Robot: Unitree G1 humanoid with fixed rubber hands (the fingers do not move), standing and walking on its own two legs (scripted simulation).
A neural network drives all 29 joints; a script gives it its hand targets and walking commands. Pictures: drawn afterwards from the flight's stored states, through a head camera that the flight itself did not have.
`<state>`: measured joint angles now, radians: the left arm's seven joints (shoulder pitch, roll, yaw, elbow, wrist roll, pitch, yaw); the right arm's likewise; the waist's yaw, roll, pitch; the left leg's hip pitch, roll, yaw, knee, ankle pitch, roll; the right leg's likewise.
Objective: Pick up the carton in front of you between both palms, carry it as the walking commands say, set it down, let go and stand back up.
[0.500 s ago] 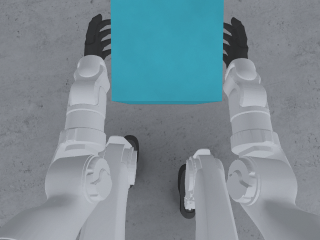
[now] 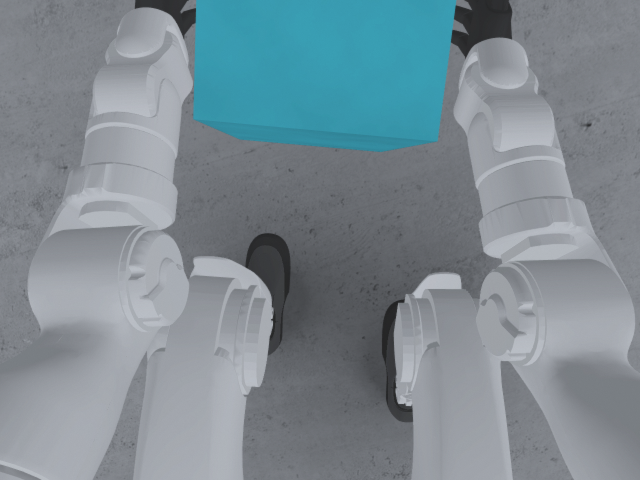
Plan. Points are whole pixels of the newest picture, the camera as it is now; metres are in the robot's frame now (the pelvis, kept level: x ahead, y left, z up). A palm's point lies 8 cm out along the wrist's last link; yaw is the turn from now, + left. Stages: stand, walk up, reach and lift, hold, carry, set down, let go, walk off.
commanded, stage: set down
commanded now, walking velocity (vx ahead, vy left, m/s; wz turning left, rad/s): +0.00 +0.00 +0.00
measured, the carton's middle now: (320, 49) +0.54 +0.08 -0.23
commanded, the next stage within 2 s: none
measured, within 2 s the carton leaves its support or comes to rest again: rests again in 0.84 s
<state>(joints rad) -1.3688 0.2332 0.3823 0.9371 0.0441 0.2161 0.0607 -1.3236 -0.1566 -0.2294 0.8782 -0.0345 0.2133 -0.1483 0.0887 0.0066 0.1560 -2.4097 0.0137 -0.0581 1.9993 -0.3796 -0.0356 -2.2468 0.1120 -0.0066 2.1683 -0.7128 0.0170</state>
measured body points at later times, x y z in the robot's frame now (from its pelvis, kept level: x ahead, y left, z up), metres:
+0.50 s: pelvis -0.01 +0.00 -0.01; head +0.36 +0.01 +0.24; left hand +0.53 +0.23 -0.18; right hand +0.54 -0.08 -0.20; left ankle +0.15 +0.14 -0.35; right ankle +0.07 -0.11 -0.35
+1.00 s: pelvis -0.01 +0.01 -0.02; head +0.36 +0.01 +0.23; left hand +0.52 +0.24 -0.20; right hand +0.55 -0.08 -0.20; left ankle +0.15 +0.14 -0.35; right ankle +0.07 -0.11 -0.35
